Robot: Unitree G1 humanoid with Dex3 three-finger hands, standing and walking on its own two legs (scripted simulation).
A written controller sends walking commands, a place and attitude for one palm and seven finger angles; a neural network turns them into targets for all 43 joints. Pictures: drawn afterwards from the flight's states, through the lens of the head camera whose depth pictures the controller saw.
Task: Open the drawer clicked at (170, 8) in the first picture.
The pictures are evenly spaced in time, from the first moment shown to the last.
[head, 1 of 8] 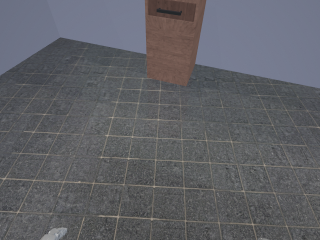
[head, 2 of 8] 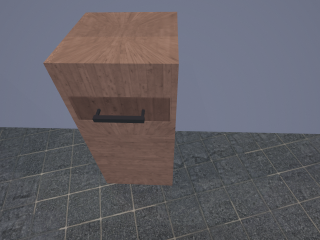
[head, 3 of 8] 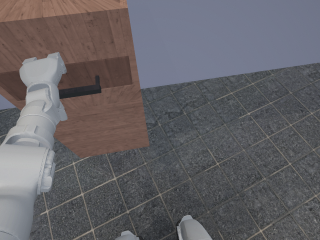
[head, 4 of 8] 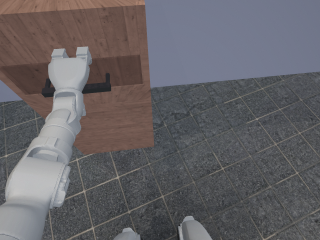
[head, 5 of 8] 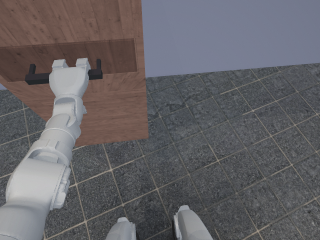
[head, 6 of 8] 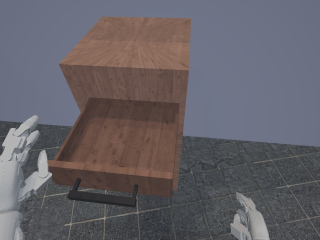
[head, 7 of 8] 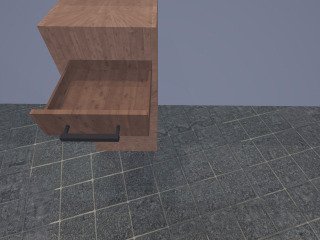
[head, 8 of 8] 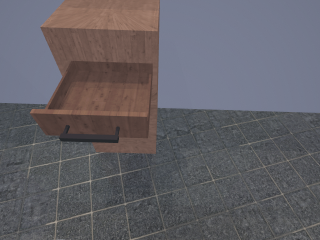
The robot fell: no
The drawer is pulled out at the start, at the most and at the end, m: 0.00 0.30 0.30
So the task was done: yes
